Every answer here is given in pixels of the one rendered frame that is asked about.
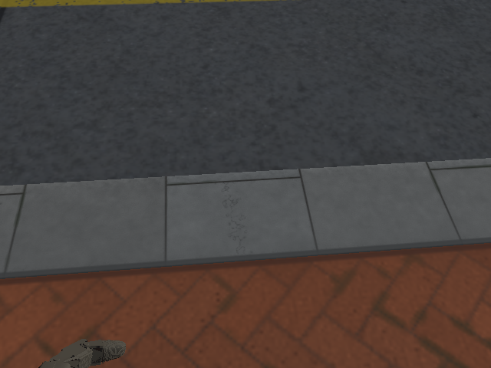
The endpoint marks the left robot hand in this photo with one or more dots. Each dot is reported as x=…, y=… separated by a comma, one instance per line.
x=83, y=354

